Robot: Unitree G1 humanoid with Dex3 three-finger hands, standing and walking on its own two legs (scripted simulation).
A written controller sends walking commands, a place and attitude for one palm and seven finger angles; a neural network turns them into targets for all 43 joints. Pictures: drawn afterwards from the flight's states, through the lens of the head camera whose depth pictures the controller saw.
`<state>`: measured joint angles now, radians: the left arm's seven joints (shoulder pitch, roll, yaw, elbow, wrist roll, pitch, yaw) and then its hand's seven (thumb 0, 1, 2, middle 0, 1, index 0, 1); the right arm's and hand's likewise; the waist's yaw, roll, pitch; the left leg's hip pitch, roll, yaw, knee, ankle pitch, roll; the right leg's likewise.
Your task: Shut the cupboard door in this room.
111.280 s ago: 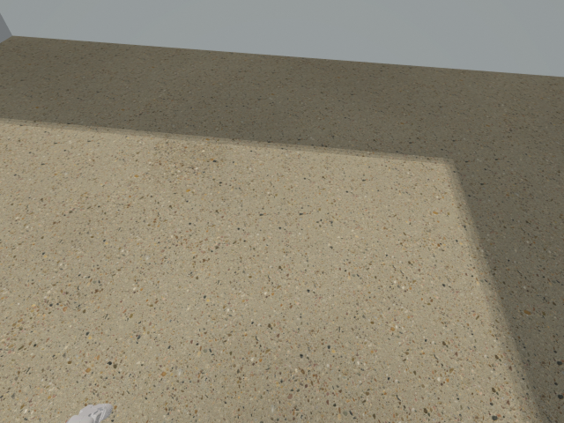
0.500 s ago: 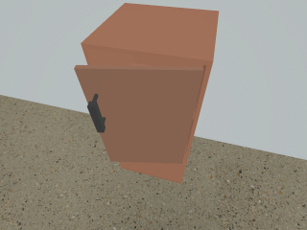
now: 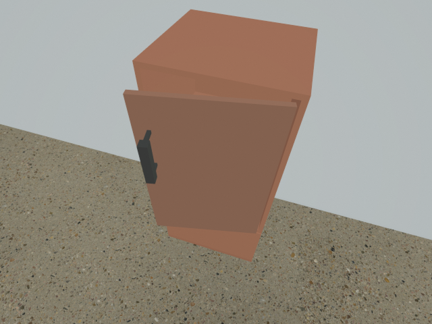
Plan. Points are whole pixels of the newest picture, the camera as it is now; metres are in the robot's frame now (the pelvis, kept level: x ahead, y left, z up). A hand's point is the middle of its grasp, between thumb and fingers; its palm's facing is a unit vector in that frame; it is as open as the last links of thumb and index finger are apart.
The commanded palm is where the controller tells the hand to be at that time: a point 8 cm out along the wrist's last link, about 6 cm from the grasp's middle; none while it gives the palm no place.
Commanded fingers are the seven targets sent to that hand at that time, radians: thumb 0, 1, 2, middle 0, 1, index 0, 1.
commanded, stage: look again from close up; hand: left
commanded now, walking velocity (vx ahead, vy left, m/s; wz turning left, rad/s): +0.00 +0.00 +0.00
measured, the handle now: (149, 157) +0.51 +0.20 -0.03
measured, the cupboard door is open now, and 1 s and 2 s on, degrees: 13 13 13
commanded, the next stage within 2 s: come to a stop and stand still in 0.46 s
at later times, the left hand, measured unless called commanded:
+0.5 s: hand out of the picture +0.02 +0.18 -0.18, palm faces -0.01 -0.98 -0.18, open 7.4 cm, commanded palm none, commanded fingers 0.00 0.90 0.90 -0.20 -0.30 -0.20 -0.30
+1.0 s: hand out of the picture +0.03 +0.19 -0.17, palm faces -0.01 -0.97 -0.22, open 7.4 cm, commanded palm none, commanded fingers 0.00 0.90 0.90 -0.20 -0.30 -0.20 -0.30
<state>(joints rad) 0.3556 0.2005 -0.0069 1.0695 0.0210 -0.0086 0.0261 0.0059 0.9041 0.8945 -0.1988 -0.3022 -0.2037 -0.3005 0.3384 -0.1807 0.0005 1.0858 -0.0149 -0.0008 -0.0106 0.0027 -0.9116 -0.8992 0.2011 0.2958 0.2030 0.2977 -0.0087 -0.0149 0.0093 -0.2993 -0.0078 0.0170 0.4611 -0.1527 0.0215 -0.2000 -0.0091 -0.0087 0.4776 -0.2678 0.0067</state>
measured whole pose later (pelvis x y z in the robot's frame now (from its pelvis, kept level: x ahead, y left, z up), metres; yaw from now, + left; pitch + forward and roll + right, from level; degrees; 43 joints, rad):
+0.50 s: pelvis +0.01 +0.01 +0.00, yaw -1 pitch -1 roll +0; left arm 0.29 0.17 -0.02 1.09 0.02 -0.02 0.03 0.00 0.90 0.89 -0.20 -0.30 -0.20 -0.30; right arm 0.22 -0.17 0.01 1.10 -0.01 -0.02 -0.01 0.00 -0.92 -0.90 0.20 0.30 0.20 0.30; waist 0.00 -0.02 0.02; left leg -0.25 -0.02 0.03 0.42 -0.16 0.03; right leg -0.15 -0.02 0.00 0.43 -0.26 0.02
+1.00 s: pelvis +0.01 +0.01 +0.00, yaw +0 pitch -2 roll +0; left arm 0.30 0.19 -0.02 1.03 0.02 -0.01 0.04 0.00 0.90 0.89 -0.20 -0.30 -0.20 -0.30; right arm 0.26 -0.18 0.01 1.03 -0.01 -0.01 -0.01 0.00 -0.92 -0.90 0.20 0.30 0.20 0.30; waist -0.01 0.00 0.02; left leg -0.28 -0.02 0.03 0.49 -0.19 0.04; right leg -0.17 -0.03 0.00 0.50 -0.30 0.02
